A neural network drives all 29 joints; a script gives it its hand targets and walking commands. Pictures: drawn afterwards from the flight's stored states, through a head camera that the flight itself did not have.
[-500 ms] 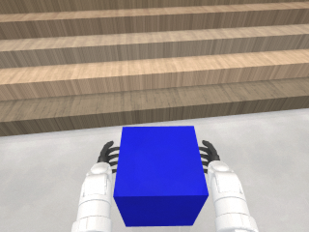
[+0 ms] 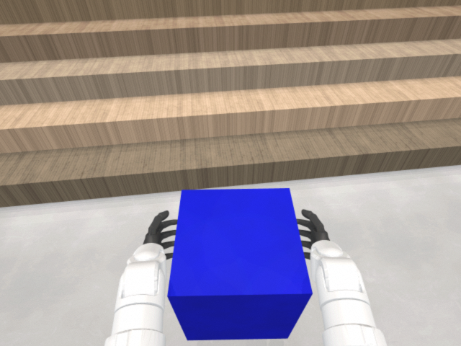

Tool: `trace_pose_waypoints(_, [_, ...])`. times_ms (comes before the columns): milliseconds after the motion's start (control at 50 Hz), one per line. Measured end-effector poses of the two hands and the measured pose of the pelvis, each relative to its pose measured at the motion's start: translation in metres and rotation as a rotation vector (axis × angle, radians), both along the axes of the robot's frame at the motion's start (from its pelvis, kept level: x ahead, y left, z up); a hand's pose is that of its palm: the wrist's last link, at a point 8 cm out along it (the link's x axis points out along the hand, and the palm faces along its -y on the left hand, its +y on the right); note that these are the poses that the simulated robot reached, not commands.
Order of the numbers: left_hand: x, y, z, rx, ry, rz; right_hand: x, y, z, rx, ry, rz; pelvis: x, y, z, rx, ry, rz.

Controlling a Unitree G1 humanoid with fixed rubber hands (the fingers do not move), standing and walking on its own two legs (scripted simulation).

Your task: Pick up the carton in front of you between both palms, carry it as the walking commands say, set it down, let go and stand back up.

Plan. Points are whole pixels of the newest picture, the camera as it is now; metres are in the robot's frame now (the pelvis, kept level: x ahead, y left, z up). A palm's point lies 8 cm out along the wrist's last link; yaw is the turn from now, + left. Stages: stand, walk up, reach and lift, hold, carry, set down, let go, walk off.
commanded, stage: reach and lift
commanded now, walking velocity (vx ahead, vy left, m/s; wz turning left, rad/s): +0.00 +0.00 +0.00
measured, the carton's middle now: (236, 266) +0.30 +0.00 -0.04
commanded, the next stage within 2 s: hold in 0.22 s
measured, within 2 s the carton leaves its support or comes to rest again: neither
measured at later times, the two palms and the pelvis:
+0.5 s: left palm (150, 249) +0.28 +0.15 +0.05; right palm (322, 246) +0.28 -0.15 +0.05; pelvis +0.00 +0.00 +0.00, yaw +0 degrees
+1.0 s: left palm (151, 248) +0.28 +0.15 +0.05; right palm (322, 245) +0.28 -0.15 +0.05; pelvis -0.01 +0.00 +0.00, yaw +0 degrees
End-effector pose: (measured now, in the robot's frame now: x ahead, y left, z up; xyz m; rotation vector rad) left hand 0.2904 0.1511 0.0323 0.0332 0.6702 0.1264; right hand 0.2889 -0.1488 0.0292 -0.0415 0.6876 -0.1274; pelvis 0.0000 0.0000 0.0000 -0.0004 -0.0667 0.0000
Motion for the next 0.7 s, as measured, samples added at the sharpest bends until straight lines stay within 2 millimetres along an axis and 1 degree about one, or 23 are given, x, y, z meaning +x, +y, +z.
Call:
trace_pose_waypoints(240, [-0.001,0.001,0.006,0.003,-0.002,-0.004,-0.002,0.001,0.006,-0.004,-0.002,0.001,0.003,0.001,0.001,0.000,-0.016,0.000])
trace_pose_waypoints(400, [-0.006,0.001,0.021,-0.001,-0.033,0.001,-0.006,0.001,0.021,0.000,-0.033,-0.001,0.001,0.001,0.002,0.000,-0.040,0.000])
trace_pose_waypoints(700, [-0.010,0.000,0.020,-0.011,-0.015,0.009,-0.010,0.000,0.020,0.011,-0.016,-0.008,-0.010,0.000,0.000,0.000,-0.056,0.000])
